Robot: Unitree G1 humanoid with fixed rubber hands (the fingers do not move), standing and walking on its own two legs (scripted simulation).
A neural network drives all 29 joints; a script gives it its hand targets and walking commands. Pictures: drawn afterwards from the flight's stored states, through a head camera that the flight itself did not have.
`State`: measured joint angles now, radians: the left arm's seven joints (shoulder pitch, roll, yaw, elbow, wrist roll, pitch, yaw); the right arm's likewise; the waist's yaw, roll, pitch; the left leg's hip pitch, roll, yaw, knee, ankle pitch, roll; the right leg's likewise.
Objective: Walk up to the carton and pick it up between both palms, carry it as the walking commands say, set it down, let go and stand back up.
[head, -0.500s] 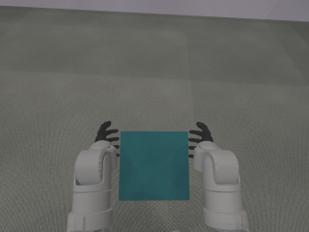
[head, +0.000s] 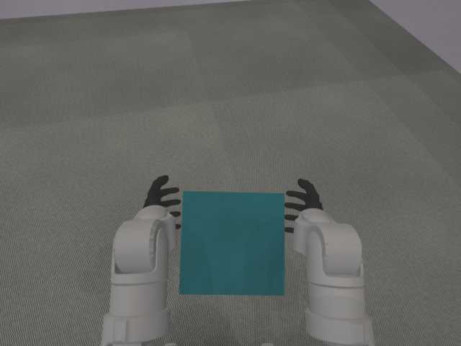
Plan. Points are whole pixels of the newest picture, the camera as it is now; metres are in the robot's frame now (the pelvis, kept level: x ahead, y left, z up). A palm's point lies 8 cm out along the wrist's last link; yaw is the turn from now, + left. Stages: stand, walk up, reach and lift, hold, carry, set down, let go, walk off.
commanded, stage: carry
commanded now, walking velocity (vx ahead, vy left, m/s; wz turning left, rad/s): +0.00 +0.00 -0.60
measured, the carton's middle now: (231, 236) +0.34 -0.01 -0.06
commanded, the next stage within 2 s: none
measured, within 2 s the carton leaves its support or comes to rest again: neither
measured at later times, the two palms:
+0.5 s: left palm (225, 250) +0.26 +0.00 +0.08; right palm (405, 307) +0.18 -0.23 +0.08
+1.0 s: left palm (202, 314) +0.17 +0.03 +0.10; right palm out of the picture +0.10 -0.20 +0.10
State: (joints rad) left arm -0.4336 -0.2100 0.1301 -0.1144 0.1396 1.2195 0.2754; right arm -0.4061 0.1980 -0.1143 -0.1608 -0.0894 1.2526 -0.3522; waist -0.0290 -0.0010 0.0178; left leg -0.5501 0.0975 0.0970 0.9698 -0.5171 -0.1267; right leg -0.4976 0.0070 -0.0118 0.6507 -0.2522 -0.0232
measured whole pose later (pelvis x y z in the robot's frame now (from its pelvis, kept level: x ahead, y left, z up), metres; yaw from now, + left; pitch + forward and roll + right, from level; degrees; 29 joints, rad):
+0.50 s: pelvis -0.08 -0.01 +0.00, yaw -17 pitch +4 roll +1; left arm -0.44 -0.21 0.13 -0.06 0.14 1.23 0.29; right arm -0.41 0.20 -0.12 -0.11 -0.11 1.26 -0.33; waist -0.02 0.01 -0.01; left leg -0.55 0.12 0.11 0.99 -0.52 -0.09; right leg -0.44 -0.01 -0.05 0.63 -0.26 -0.03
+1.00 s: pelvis -0.15 +0.01 +0.01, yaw -18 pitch +2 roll +0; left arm -0.45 -0.21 0.15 0.02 0.15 1.25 0.33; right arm -0.42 0.20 -0.15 0.01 -0.15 1.24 -0.29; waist 0.01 0.00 -0.09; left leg -0.40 0.06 0.10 0.57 -0.21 0.00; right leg -0.44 -0.03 -0.07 0.54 -0.13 -0.02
